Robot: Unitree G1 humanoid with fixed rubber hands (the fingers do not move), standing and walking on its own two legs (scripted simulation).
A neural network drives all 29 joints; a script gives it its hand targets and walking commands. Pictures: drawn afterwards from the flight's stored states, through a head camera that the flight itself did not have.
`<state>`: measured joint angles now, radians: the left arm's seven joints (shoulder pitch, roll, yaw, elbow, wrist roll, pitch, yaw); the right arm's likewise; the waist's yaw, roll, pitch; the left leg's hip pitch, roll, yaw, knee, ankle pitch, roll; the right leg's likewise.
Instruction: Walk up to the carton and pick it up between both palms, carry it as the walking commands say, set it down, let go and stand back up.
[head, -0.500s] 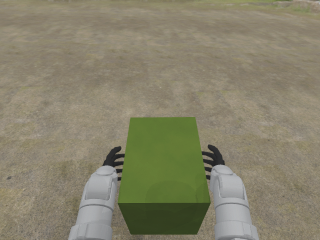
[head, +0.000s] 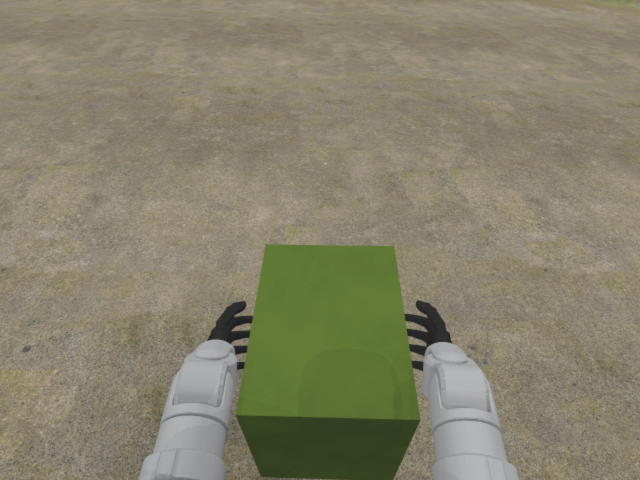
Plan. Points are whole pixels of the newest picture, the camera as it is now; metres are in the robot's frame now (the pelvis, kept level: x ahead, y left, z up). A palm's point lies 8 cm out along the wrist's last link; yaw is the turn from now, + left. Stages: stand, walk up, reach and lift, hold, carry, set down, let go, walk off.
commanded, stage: set down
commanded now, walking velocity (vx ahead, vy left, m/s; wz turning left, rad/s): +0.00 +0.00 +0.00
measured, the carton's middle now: (328, 360) +0.32 -0.02 -0.04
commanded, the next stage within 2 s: none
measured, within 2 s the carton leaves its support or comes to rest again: neither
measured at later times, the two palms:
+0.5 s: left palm (233, 369) +0.31 +0.12 -0.05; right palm (426, 371) +0.30 -0.17 -0.04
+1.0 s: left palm (242, 387) +0.33 +0.12 -0.15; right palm (410, 385) +0.33 -0.17 -0.14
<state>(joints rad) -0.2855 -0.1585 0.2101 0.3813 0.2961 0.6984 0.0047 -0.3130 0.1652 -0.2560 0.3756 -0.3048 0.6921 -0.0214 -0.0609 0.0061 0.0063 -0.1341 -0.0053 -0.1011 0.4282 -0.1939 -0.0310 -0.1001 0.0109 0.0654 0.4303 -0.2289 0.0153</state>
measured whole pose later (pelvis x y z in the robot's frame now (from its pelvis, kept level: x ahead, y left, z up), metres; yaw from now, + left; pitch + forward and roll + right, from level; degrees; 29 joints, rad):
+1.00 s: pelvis -0.03 +0.00 -0.08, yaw +0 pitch +27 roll +0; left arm -0.49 -0.19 0.37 0.52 0.26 0.26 0.06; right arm -0.55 0.16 -0.42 0.56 -0.28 0.25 -0.02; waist -0.06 0.03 -0.14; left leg -1.14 -0.06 -0.12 0.99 -0.33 -0.05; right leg -1.12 0.05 0.10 1.02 -0.38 0.04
